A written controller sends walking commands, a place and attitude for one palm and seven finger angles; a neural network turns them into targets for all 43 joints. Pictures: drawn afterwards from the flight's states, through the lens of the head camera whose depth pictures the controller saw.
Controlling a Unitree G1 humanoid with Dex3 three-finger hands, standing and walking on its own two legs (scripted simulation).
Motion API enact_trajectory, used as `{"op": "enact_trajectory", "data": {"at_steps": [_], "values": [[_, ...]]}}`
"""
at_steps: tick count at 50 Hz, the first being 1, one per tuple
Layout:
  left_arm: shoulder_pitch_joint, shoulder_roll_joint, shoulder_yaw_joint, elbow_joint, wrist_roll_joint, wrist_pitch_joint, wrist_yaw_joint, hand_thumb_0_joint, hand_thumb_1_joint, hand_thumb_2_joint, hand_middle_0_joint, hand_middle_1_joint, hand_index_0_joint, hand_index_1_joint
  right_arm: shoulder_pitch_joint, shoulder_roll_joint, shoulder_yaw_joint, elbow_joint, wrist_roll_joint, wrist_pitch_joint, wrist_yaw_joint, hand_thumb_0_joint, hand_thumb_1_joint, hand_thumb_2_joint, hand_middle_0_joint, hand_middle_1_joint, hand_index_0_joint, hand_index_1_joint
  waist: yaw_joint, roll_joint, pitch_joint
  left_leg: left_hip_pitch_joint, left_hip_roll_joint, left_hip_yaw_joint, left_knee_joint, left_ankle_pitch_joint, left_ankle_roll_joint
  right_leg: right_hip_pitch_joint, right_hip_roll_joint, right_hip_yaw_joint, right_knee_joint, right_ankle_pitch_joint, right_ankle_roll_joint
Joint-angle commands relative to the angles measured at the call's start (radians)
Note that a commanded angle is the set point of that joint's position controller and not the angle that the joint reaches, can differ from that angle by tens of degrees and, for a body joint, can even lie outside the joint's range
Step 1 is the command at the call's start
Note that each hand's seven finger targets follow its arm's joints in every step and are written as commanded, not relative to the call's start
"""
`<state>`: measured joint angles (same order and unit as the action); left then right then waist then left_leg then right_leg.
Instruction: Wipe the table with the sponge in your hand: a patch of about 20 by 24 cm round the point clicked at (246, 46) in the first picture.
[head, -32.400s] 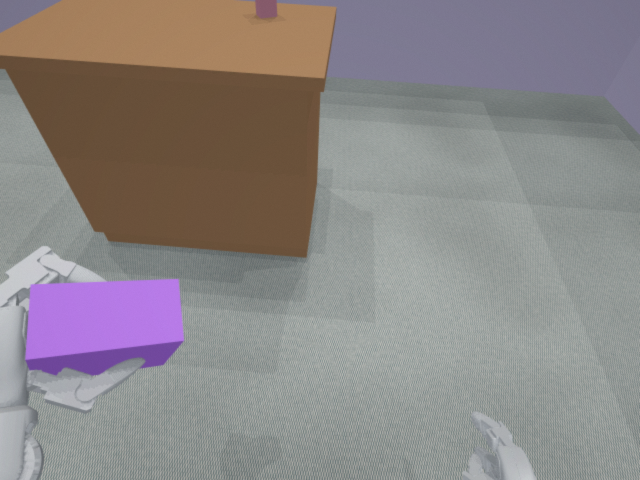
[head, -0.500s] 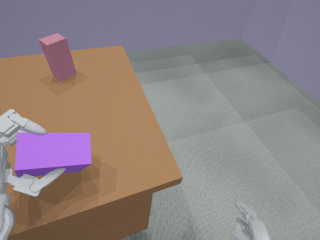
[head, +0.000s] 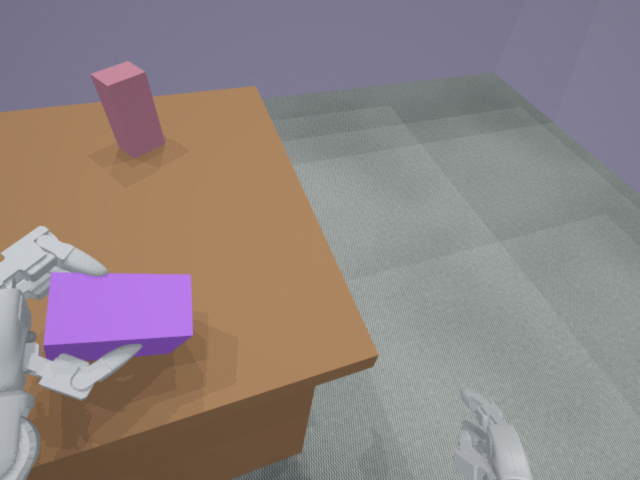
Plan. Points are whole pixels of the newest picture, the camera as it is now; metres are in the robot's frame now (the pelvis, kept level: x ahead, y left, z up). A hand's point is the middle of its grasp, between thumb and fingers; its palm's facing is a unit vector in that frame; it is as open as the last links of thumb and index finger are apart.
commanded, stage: look again from close up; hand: left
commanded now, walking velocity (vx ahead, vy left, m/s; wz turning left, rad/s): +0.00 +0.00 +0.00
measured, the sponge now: (139, 318) +0.24 +0.22 +0.11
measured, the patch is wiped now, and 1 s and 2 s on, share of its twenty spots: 0.00 0.00 0.00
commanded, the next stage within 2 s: turn the palm down, sponge in hand in 0.10 s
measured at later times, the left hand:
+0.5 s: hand (112, 306) +0.22 +0.22 +0.16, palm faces +0.27 -0.74 -0.61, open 10.0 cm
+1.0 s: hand (126, 270) +0.23 +0.20 +0.21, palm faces +0.34 -0.49 -0.80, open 10.0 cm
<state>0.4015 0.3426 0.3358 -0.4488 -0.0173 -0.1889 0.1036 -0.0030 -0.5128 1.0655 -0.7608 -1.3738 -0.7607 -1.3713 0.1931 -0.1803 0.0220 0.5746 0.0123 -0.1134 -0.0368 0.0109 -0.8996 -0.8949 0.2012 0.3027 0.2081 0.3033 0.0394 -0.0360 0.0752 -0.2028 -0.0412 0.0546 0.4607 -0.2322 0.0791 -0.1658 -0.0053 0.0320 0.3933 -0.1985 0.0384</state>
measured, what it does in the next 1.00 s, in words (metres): shifts its weight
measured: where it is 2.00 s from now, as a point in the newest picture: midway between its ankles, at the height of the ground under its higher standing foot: outside the picture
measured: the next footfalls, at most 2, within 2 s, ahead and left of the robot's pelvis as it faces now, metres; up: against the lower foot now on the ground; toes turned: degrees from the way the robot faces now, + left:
none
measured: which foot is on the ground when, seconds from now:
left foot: down 0.00-1.00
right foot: down 0.00-1.00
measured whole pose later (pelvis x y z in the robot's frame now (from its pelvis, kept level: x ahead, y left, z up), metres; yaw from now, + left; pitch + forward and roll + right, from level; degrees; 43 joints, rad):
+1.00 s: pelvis +0.00 -0.07 -0.01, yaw +1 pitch -2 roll +1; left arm 0.24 0.65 0.34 -0.44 0.20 0.07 -0.01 0.00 -0.52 1.07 -0.77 -1.37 -0.77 -1.37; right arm 0.14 -0.26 -0.01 0.64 0.02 0.00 -0.09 0.01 -0.90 -0.90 0.20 0.30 0.21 0.30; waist 0.08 0.07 0.00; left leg -0.25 0.02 0.01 0.55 -0.28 -0.02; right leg -0.23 0.05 -0.04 0.56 -0.31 -0.07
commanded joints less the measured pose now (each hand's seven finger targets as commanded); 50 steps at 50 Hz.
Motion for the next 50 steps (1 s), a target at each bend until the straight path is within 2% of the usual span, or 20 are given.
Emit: {"op": "enact_trajectory", "data": {"at_steps": [1,9,10,11,12,13,15,17,20,21,25,28,30,33,36,40,43,45,46,50], "values": [[-0.092,0.168,0.106,-0.263,-0.014,-0.076,0.027,0.000,0.100,1.300,-1.200,-1.600,-1.200,-1.600,-0.088,-0.140,-0.061,-0.159,0.002,-0.055,-0.011,0.000,-0.900,-0.900,0.200,0.300,0.200,0.300,-0.012,0.111,-0.175,-0.012,0.124,-0.112,-0.138,0.079,-0.067,0.107,-0.028,0.012,-0.008,0.151,-0.050],[-0.045,0.161,0.109,-0.220,-0.014,-0.072,0.026,0.000,0.100,1.300,-1.200,-1.600,-1.200,-1.600,-0.076,-0.143,-0.066,-0.157,0.007,-0.053,-0.008,0.000,-0.900,-0.900,0.200,0.300,0.200,0.300,-0.014,0.109,-0.143,-0.051,0.133,-0.116,-0.151,0.038,-0.063,0.110,-0.028,0.009,-0.010,0.133,-0.048],[-0.971,0.948,0.357,-0.542,0.035,-0.223,0.047,0.000,0.100,1.300,-1.200,-1.600,-1.200,-1.600,0.054,-0.211,0.138,-0.310,0.041,-0.020,-0.084,0.000,-0.900,-0.900,0.200,0.300,0.200,0.300,-0.079,0.452,-0.109,-0.347,0.130,-0.184,-0.198,-0.221,-0.029,0.281,0.074,-0.018,0.175,-0.042,0.025],[-0.643,0.434,0.302,0.009,0.124,-0.028,-0.004,0.000,0.100,1.300,-1.200,-1.600,-1.200,-1.600,-0.073,-0.112,-0.029,-0.115,-0.067,-0.065,-0.050,0.000,-0.900,-0.900,0.200,0.300,0.200,0.300,0.039,0.344,-0.288,0.102,0.102,-0.197,-0.093,0.286,-0.155,-0.045,0.064,-0.043,0.212,0.019,-0.073],[-0.471,0.258,0.074,-0.002,0.072,0.006,-0.030,0.000,0.100,1.300,-1.200,-1.600,-1.200,-1.600,-0.066,-0.150,-0.035,-0.106,-0.075,-0.082,0.015,0.000,-0.900,-0.900,0.200,0.300,0.200,0.300,-0.008,0.230,-0.245,0.159,0.104,-0.187,-0.089,0.564,-0.235,-0.138,0.071,-0.101,0.169,0.009,-0.073],[-0.408,0.295,0.138,-0.042,0.060,0.047,-0.037,0.000,0.100,1.300,-1.200,-1.600,-1.200,-1.600,-0.016,-0.210,-0.076,-0.083,-0.061,-0.054,0.027,0.000,-0.900,-0.900,0.200,0.300,0.200,0.300,0.004,0.223,-0.364,0.283,0.141,-0.197,-0.058,0.617,-0.229,-0.175,0.072,-0.074,0.188,0.036,-0.060],[-0.331,0.158,0.055,0.036,-0.056,0.165,-0.101,0.000,0.100,1.300,-1.200,-1.600,-1.200,-1.600,-0.105,-0.198,-0.063,-0.095,-0.029,-0.044,0.019,0.000,-0.900,-0.900,0.200,0.300,0.200,0.300,0.046,0.181,-0.313,0.235,0.099,-0.143,-0.059,0.465,-0.194,-0.149,0.045,-0.075,0.156,0.028,-0.070],[-0.321,0.214,0.037,-0.047,-0.043,0.230,-0.133,0.000,0.100,1.300,-1.200,-1.600,-1.200,-1.600,-0.154,-0.213,-0.048,-0.107,-0.012,-0.035,0.026,0.000,-0.900,-0.900,0.200,0.300,0.200,0.300,0.056,0.133,-0.235,0.102,0.065,-0.096,-0.066,0.235,-0.148,-0.070,0.031,-0.108,0.101,0.108,-0.080],[-0.269,0.315,0.051,-0.130,0.099,0.283,-0.107,0.000,0.100,1.300,-1.200,-1.600,-1.200,-1.600,-0.216,-0.207,-0.022,-0.148,-0.006,0.007,0.030,0.000,-0.900,-0.900,0.200,0.300,0.200,0.300,0.055,0.130,-0.143,0.016,0.061,-0.082,-0.091,0.137,-0.103,-0.064,0.034,-0.103,0.083,0.070,-0.087],[-0.309,0.345,0.077,-0.203,0.139,0.268,-0.092,0.000,0.100,1.300,-1.200,-1.600,-1.200,-1.600,-0.211,-0.201,-0.027,-0.162,-0.025,0.016,0.027,0.000,-0.900,-0.900,0.200,0.300,0.200,0.300,0.041,0.090,-0.190,0.020,0.065,-0.098,-0.094,0.171,-0.102,-0.053,0.031,-0.112,0.092,0.082,-0.085],[-0.281,0.508,0.293,-0.247,0.092,0.183,-0.025,0.000,0.100,1.300,-1.200,-1.600,-1.200,-1.600,-0.218,-0.184,-0.035,-0.142,-0.029,0.038,-0.013,0.000,-0.900,-0.900,0.200,0.300,0.200,0.300,0.059,0.031,-0.264,0.041,0.060,-0.072,-0.072,0.078,-0.078,-0.038,0.043,-0.084,0.049,-0.005,-0.066],[-0.326,0.431,0.247,-0.137,0.061,0.138,-0.001,0.000,0.100,1.300,-1.200,-1.600,-1.200,-1.600,-0.196,-0.166,-0.037,-0.093,-0.021,0.034,-0.029,0.000,-0.900,-0.900,0.200,0.300,0.200,0.300,0.043,0.074,-0.215,0.022,0.041,-0.050,-0.050,0.026,-0.070,-0.053,0.031,-0.066,0.013,-0.053,-0.061],[-0.359,0.483,0.247,-0.035,0.095,0.188,-0.007,0.000,0.100,1.300,-1.200,-1.600,-1.200,-1.600,-0.181,-0.183,-0.040,-0.061,-0.010,0.045,-0.039,0.000,-0.900,-0.900,0.200,0.300,0.200,0.300,0.032,0.181,-0.139,-0.010,0.034,-0.032,-0.042,-0.035,-0.070,-0.089,0.012,-0.038,-0.022,-0.108,-0.065],[-0.427,0.468,0.125,0.021,0.138,0.285,-0.056,0.000,0.100,1.300,-1.200,-1.600,-1.200,-1.600,-0.208,-0.192,-0.033,-0.076,0.001,0.044,-0.058,0.000,-0.900,-0.900,0.200,0.300,0.200,0.300,0.015,0.223,-0.115,-0.033,0.021,-0.016,-0.021,-0.073,-0.064,-0.075,-0.029,0.013,-0.063,-0.191,-0.057],[-0.512,0.454,0.017,0.014,0.181,0.336,-0.120,0.000,0.100,1.300,-1.200,-1.600,-1.200,-1.600,-0.237,-0.198,-0.031,-0.094,0.013,0.032,-0.077,0.000,-0.900,-0.900,0.200,0.300,0.200,0.300,-0.006,0.136,-0.096,-0.041,0.023,-0.016,0.026,-0.067,-0.063,-0.091,-0.063,0.096,-0.112,-0.309,-0.044],[-0.538,0.565,0.089,-0.084,0.223,0.268,-0.160,0.000,0.100,1.300,-1.200,-1.600,-1.200,-1.600,-0.273,-0.188,-0.038,-0.109,0.011,0.023,-0.090,0.000,-0.900,-0.900,0.200,0.300,0.200,0.300,0.023,-0.012,-0.144,-0.066,0.029,-0.049,0.079,-0.029,-0.067,-0.036,-0.104,0.192,-0.115,-0.325,-0.016],[-0.451,0.617,0.214,-0.128,0.217,0.191,-0.130,0.000,0.100,1.300,-1.200,-1.600,-1.200,-1.600,-0.246,-0.171,-0.054,-0.104,-0.004,0.028,-0.082,0.000,-0.900,-0.900,0.200,0.300,0.200,0.300,0.063,-0.039,-0.243,-0.083,0.027,-0.070,0.103,0.036,-0.070,0.049,-0.117,0.195,-0.048,-0.090,-0.007],[-0.374,0.693,0.319,-0.113,0.215,0.193,-0.084,0.000,0.100,1.300,-1.200,-1.600,-1.200,-1.600,-0.227,-0.175,-0.064,-0.091,-0.001,0.043,-0.071,0.000,-0.900,-0.900,0.200,0.300,0.200,0.300,0.094,0.031,-0.285,-0.081,0.022,-0.067,0.101,0.086,-0.076,0.088,-0.110,0.196,-0.009,0.042,-0.018],[-0.361,0.609,0.266,-0.152,0.213,0.198,-0.062,0.000,0.100,1.300,-1.200,-1.600,-1.200,-1.600,-0.228,-0.160,-0.060,-0.105,0.004,0.048,-0.058,0.000,-0.900,-0.900,0.200,0.300,0.200,0.300,0.089,0.078,-0.298,-0.067,0.024,-0.063,0.092,0.132,-0.075,0.097,-0.106,0.157,0.028,0.149,-0.026],[-0.154,0.571,0.262,-0.088,0.230,0.358,-0.014,0.000,0.100,1.300,-1.200,-1.600,-1.200,-1.600,-0.205,-0.192,-0.067,-0.108,0.022,0.097,-0.036,0.000,-0.900,-0.900,0.200,0.300,0.200,0.300,0.095,0.136,-0.239,-0.042,0.033,-0.023,0.057,0.257,-0.070,0.076,-0.060,0.061,0.085,0.377,-0.035]]}}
